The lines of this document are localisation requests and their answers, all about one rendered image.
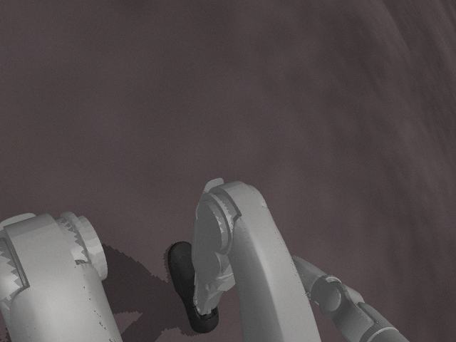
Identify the right robot arm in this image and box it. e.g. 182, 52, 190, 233
311, 275, 409, 342

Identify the right robot foot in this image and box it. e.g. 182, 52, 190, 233
167, 242, 219, 333

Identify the right robot hand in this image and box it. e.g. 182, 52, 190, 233
291, 255, 327, 300

